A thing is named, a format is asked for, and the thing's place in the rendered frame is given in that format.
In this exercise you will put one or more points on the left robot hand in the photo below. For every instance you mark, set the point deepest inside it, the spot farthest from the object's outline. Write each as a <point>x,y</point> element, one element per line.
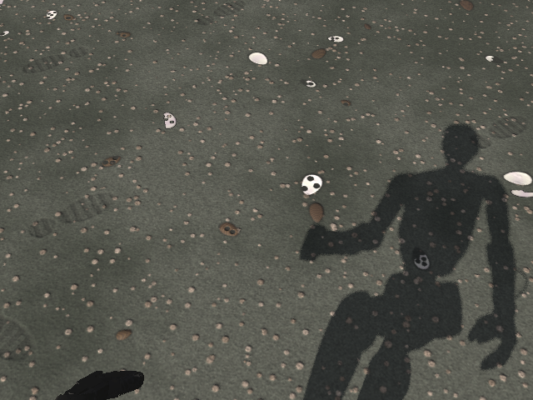
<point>103,386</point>

